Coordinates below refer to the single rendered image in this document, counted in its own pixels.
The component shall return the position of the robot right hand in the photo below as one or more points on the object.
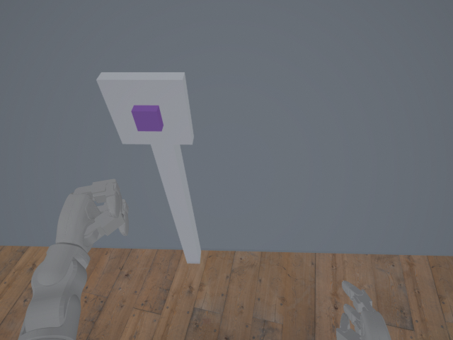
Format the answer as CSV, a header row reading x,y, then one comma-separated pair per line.
x,y
369,324

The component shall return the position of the left robot forearm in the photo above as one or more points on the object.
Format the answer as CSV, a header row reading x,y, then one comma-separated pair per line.
x,y
57,283

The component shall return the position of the panel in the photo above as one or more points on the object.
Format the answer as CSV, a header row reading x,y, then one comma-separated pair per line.
x,y
168,90

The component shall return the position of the robot left hand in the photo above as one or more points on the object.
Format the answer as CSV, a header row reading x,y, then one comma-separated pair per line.
x,y
79,212

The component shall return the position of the button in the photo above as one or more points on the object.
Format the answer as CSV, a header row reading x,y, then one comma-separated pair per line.
x,y
147,118

